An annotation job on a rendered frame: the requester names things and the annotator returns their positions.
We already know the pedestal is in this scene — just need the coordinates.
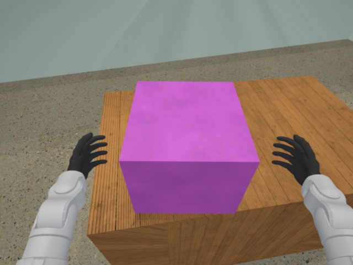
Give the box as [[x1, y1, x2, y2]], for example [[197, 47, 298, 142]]
[[87, 76, 353, 265]]

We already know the robot right hand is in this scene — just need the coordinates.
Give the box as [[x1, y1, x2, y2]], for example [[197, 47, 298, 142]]
[[272, 135, 321, 186]]

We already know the robot left forearm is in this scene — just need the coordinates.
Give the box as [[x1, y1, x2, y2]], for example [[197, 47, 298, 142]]
[[16, 171, 87, 265]]

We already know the robot left hand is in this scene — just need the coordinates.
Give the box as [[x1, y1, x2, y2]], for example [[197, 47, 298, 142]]
[[67, 132, 108, 179]]

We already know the carton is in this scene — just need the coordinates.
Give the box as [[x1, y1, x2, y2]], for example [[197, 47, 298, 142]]
[[119, 81, 260, 214]]

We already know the robot right forearm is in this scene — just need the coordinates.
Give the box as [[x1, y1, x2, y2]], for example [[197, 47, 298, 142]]
[[301, 174, 353, 265]]

